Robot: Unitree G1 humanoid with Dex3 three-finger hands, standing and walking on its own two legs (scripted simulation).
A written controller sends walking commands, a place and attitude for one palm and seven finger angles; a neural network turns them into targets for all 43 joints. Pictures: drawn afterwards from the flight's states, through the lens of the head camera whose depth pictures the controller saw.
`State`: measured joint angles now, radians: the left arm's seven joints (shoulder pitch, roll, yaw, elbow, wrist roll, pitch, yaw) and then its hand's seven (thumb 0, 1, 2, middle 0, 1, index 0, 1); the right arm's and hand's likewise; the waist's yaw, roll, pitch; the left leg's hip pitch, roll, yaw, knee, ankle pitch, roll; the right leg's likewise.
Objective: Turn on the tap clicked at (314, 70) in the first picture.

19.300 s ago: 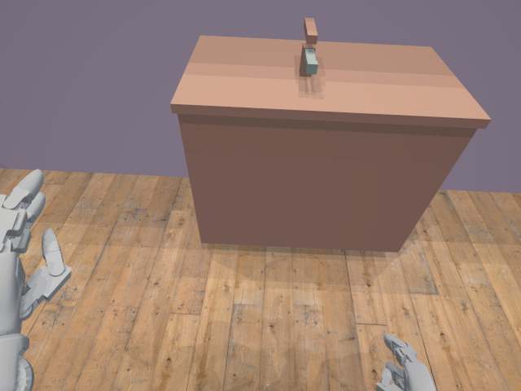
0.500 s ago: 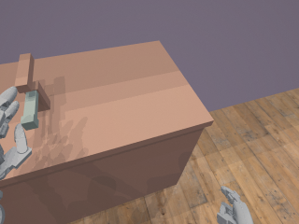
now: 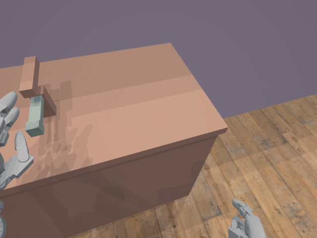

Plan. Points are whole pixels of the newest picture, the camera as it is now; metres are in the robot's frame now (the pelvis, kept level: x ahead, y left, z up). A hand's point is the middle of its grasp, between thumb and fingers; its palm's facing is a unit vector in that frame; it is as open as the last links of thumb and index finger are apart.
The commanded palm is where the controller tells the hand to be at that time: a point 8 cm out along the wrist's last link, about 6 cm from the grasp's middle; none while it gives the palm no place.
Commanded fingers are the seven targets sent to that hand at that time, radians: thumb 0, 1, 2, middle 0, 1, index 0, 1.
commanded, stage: shuffle to correct the standing spot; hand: left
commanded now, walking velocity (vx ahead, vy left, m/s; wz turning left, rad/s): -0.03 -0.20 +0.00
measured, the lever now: (35, 128) +0.33 +0.32 +0.10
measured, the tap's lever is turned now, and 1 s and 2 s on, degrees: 0 0 0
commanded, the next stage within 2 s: come to a stop and stand still in 0.12 s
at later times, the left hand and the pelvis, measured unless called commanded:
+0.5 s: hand (32, 152) +0.23 +0.25 +0.16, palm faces +0.30 -0.86 -0.41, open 7.4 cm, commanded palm +0.16 +0.29 +0.18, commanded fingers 0.00 0.90 0.90 -0.20 -0.30 -0.20 -0.30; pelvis -0.01 +0.02 +0.00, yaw -2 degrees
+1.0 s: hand out of the picture +0.21 +0.32 +0.15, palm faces +0.36 -0.87 -0.33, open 7.4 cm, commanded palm +0.15 +0.36 +0.18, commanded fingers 0.00 0.90 0.90 -0.20 -0.30 -0.20 -0.30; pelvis -0.02 +0.08 +0.01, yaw -1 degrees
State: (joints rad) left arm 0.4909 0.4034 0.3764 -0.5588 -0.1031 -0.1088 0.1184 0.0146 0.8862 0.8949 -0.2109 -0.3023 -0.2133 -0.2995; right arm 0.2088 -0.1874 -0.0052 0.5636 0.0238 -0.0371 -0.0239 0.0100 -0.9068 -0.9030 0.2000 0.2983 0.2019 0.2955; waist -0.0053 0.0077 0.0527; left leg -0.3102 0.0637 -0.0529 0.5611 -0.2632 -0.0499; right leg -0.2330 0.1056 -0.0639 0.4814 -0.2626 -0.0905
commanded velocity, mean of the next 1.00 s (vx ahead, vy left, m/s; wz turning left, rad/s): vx -0.01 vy -0.04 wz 0.00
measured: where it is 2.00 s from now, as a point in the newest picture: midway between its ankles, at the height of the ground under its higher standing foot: outside the picture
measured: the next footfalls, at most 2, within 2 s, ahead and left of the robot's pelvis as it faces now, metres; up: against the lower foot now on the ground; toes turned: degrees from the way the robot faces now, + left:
none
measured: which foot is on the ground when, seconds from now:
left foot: down 0.00-1.00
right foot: down 0.00-1.00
